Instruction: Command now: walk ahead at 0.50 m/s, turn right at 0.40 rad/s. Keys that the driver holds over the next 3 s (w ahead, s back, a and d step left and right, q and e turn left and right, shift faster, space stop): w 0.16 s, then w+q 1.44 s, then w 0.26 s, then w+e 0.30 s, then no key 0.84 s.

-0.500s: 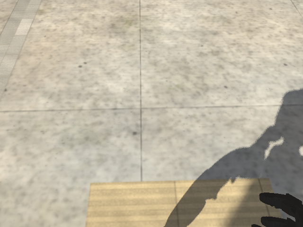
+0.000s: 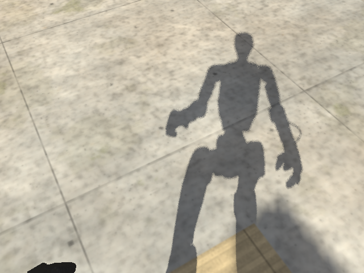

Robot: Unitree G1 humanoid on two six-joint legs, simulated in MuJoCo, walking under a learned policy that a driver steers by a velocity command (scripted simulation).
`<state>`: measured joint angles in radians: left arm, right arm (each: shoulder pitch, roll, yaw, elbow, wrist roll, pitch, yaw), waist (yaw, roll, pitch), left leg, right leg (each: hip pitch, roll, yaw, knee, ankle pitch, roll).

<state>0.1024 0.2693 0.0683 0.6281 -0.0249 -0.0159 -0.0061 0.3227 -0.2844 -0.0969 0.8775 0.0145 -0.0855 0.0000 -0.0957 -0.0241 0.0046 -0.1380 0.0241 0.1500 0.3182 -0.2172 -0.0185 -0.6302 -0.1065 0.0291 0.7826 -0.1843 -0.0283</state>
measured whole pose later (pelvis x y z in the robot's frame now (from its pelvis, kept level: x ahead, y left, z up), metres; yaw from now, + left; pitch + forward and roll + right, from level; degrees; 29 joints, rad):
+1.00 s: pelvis +0.51 +0.00 +0.00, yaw +21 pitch +3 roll +0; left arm 0.05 0.27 0.05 0.66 0.00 -0.10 0.01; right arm 0.30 -0.27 -0.08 0.73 0.03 -0.04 0.00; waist -0.07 -0.03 0.03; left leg -0.18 -0.12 -0.15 0.39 -0.25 0.08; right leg -0.65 -0.07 0.11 0.64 -0.01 0.07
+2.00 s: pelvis +0.91 +0.30 +0.00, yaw +47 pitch +1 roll +1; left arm 0.11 0.29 0.05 0.76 -0.01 -0.07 -0.02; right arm 0.33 -0.26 -0.05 0.75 0.00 -0.07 0.01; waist -0.05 -0.05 0.02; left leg -0.05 -0.09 0.01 0.24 -0.22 0.08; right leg -0.71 -0.12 0.04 0.74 0.08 0.02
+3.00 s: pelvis +1.15 +0.51 -0.01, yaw +38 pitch +0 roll +0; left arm 0.20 0.24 0.03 0.93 0.01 0.02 0.02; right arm 0.13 -0.22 -0.04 0.84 0.00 -0.01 -0.02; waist 0.02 0.00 0.03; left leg -0.31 0.00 -0.01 0.56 -0.24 0.00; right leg -0.15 0.02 0.03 0.53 -0.36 0.00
